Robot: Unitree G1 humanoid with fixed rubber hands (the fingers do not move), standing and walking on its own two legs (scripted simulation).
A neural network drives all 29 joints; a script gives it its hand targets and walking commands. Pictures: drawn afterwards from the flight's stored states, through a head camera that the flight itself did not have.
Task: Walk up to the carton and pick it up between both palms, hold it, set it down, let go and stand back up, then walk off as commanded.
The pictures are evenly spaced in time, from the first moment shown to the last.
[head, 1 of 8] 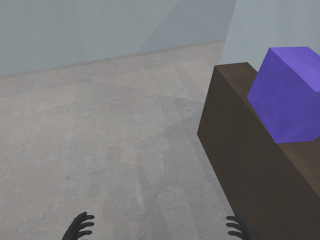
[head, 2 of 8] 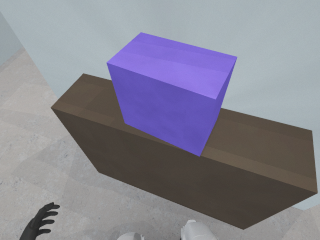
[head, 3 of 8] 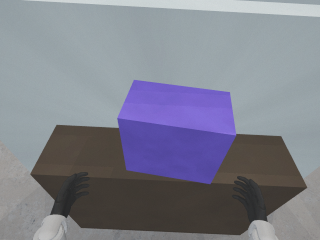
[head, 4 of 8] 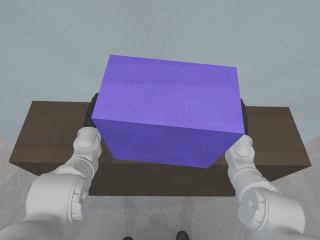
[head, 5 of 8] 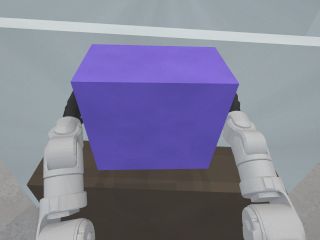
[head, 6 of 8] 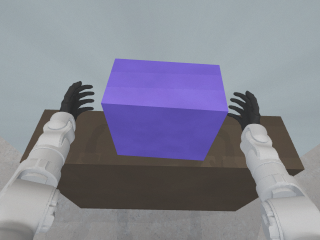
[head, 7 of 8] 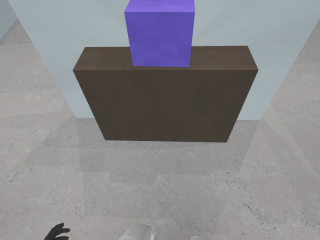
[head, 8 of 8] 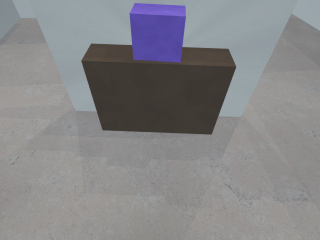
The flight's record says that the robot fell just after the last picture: no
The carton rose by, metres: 0.21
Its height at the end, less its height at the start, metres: +0.00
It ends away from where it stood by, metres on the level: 0.02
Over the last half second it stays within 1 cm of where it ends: yes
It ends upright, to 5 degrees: yes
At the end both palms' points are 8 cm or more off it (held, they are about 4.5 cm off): yes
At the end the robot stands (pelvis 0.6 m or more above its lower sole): yes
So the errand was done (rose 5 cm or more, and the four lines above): yes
